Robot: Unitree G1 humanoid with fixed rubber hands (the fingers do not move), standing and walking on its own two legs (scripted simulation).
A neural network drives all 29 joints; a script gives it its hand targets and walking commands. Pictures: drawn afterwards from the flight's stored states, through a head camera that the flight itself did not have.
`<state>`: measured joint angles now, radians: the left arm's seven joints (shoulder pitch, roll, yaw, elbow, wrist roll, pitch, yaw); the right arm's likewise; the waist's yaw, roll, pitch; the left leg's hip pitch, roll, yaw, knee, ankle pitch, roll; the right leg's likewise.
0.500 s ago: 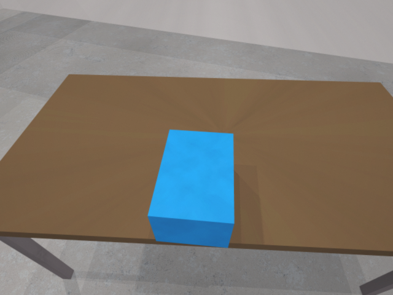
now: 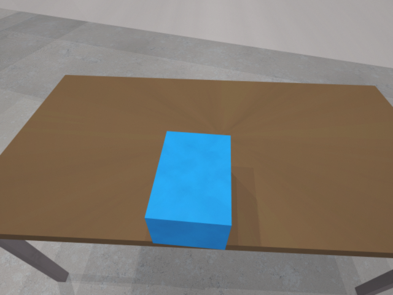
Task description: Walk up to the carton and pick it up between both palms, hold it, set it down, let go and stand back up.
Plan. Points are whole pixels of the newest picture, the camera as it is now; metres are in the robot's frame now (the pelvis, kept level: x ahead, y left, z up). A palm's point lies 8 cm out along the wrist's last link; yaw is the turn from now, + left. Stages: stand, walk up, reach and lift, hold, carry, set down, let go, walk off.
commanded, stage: stand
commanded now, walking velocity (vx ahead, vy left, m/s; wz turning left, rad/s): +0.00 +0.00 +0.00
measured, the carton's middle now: (193, 186) +0.42 +0.02 -0.07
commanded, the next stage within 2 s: none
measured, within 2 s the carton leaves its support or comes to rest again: neither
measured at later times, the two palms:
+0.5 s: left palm out of the picture +0.04 +0.30 -0.12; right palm out of the picture +0.05 -0.30 -0.12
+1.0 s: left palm out of the picture +0.04 +0.30 -0.12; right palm out of the picture +0.02 -0.29 -0.12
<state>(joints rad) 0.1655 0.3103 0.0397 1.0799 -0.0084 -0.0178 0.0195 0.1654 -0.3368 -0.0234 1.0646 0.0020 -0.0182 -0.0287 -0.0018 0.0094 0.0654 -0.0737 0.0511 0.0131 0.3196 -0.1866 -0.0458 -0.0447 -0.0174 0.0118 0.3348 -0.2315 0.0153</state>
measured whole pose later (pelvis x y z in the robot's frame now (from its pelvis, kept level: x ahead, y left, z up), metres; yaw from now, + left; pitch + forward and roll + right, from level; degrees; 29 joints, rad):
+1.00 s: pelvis -0.01 +0.01 +0.00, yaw -1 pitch -4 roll +0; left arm 0.18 0.33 0.03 1.07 -0.01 -0.01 0.03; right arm 0.20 -0.34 -0.02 1.10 0.00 -0.01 -0.02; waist 0.00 0.01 0.08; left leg -0.08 0.05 0.03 0.31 -0.16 -0.04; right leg -0.06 -0.02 0.02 0.33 -0.21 0.02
